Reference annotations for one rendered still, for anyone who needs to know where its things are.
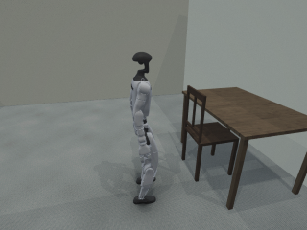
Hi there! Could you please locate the chair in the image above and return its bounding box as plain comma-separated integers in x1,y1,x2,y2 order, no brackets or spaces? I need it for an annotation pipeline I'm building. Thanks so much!
181,85,240,182

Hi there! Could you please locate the right robot hand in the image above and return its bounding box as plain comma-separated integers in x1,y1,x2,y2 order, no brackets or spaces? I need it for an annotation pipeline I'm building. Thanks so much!
138,144,152,163

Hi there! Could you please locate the left robot thigh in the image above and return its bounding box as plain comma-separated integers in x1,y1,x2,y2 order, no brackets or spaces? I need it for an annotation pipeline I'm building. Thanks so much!
144,125,154,158

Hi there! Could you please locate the robot right shin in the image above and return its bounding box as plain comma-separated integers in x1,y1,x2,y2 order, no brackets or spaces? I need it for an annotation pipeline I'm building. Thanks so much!
139,168,157,200

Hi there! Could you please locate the table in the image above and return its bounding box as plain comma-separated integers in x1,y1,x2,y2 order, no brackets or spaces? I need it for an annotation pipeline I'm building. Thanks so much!
180,87,307,210

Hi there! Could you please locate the right robot upper arm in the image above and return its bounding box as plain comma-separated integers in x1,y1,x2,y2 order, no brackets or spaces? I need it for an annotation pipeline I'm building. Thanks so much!
132,81,151,118

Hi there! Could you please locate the robot right forearm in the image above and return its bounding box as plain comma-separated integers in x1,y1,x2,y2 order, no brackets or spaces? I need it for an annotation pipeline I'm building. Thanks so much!
133,111,147,146

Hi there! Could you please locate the left robot upper arm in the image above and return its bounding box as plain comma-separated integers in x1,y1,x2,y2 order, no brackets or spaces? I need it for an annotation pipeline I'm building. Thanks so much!
129,90,132,103

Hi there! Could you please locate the robot left forearm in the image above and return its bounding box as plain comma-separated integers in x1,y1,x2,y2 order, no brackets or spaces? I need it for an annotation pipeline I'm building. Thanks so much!
130,102,135,120

